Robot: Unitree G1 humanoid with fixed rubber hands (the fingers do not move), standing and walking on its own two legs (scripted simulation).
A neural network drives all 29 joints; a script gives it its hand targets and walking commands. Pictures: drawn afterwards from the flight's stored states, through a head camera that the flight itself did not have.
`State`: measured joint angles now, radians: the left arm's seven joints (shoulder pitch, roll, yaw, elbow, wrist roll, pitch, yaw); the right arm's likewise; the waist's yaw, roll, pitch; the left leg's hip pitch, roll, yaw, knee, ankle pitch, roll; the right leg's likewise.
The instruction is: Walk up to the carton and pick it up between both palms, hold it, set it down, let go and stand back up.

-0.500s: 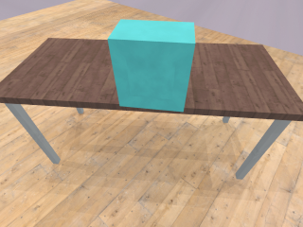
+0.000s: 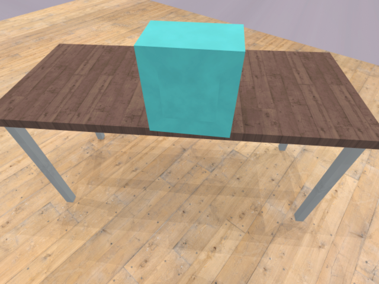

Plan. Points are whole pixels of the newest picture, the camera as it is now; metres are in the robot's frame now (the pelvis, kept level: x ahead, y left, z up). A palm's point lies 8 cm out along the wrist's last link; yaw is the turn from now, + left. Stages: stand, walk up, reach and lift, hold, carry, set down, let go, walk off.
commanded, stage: stand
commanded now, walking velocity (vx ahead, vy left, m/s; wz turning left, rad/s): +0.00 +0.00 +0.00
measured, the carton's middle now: (192, 82) +0.68 +0.00 +0.07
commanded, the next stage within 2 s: walk up in 0.86 s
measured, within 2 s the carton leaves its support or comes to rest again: neither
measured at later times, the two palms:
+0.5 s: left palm out of the picture +0.02 +0.24 -0.14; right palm out of the picture +0.02 -0.24 -0.13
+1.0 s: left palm out of the picture +0.01 +0.23 -0.14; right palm out of the picture +0.02 -0.24 -0.14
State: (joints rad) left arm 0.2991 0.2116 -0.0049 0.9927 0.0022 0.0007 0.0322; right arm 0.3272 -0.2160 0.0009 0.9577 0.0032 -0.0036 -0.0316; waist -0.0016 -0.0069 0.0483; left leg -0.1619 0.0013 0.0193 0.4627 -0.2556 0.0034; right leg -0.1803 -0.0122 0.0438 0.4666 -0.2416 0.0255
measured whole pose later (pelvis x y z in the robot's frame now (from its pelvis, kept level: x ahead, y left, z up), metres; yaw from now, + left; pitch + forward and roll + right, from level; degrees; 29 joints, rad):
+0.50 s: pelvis +0.00 +0.00 +0.00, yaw +0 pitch -2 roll +0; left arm 0.29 0.20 -0.01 1.02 0.00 0.00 0.04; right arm 0.31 -0.20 0.00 0.99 0.00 -0.01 -0.04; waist 0.00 -0.01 0.05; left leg -0.16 0.00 0.01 0.45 -0.25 0.00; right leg -0.18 -0.02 0.04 0.46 -0.24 0.03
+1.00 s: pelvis +0.01 +0.00 +0.00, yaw +1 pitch -2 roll +0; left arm 0.29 0.19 -0.01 1.04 0.00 0.00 0.04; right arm 0.31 -0.19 0.00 1.01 0.00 -0.01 -0.04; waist 0.00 -0.01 0.05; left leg -0.15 0.00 0.01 0.44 -0.25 0.00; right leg -0.17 -0.02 0.03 0.45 -0.24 0.03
